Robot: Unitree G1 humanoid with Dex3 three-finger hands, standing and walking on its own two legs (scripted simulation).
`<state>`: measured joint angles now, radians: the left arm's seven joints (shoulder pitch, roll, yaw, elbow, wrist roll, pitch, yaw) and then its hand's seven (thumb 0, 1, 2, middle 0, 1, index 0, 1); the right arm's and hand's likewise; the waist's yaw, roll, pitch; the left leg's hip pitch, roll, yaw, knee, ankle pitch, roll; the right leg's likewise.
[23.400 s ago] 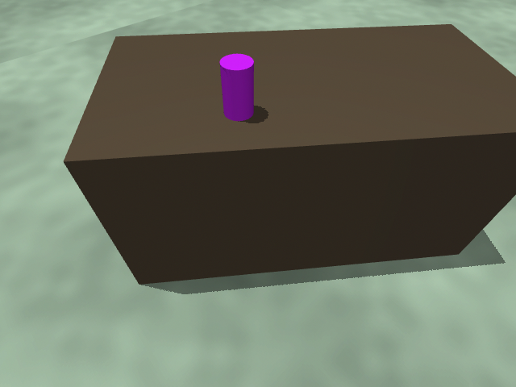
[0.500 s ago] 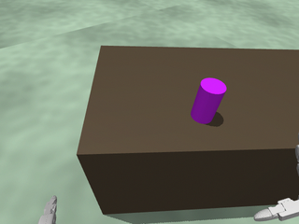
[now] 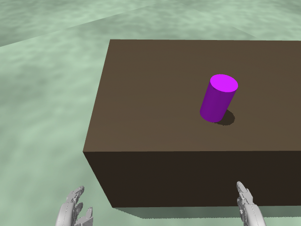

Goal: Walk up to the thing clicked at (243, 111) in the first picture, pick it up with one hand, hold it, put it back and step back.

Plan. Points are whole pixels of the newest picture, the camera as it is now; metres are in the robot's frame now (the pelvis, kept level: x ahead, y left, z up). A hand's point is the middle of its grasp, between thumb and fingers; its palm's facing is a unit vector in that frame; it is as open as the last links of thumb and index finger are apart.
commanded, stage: home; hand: right
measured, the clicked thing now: (217, 99) +0.52 -0.23 +0.00
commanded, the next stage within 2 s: none
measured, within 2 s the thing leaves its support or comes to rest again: neither
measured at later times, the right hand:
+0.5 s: hand (215, 202) +0.21 -0.18 -0.10, palm faces +0.07 +0.97 -0.24, open 17.5 cm
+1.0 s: hand out of the picture +0.08 -0.27 -0.14, palm faces -0.06 +0.91 -0.41, open 17.3 cm
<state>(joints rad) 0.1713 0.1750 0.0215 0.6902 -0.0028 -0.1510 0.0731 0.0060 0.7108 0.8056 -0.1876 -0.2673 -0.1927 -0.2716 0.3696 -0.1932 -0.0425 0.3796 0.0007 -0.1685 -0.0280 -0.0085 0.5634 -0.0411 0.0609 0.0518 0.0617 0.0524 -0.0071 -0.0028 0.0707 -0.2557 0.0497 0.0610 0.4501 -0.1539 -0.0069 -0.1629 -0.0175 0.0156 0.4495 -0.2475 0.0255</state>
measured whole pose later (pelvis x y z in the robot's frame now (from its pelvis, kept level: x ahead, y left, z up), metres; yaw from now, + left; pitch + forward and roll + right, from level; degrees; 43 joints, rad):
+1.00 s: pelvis +0.01 +0.00 +0.00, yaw +1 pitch -3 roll -1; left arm 0.20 0.38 -0.01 1.06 0.03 0.02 -0.01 0.01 0.91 0.89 -0.20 -0.29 -0.20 -0.29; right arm 0.18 -0.38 0.02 1.10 -0.02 -0.01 0.00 0.00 0.52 -0.06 0.06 0.06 0.07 0.06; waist -0.01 -0.03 0.01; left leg -0.20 0.04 0.04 0.42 -0.16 0.00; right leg -0.08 -0.02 -0.01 0.38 -0.24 0.03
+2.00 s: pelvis +0.02 +0.00 +0.01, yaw +1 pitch -3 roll +0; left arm 0.13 0.36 0.00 1.11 0.02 0.01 0.00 0.01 0.91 0.89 -0.20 -0.29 -0.21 -0.30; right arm 0.12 -0.35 0.01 1.13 -0.01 -0.01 0.00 0.00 0.53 -0.05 0.06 0.05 0.07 0.06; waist 0.00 -0.02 0.04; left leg -0.17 0.03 0.04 0.36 -0.14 0.00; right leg -0.05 -0.03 -0.01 0.32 -0.22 0.03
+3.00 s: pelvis +0.03 +0.01 +0.01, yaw +1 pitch -2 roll +0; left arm 0.15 0.35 0.00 1.11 0.02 0.00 0.00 0.01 0.91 0.89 -0.20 -0.30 -0.21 -0.30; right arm 0.12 -0.35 0.00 1.14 -0.01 -0.01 0.00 0.01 -0.72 -0.86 0.21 0.30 0.21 0.30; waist 0.00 -0.01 0.05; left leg -0.16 0.02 0.05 0.34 -0.14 0.00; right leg -0.04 -0.04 -0.01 0.30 -0.22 0.04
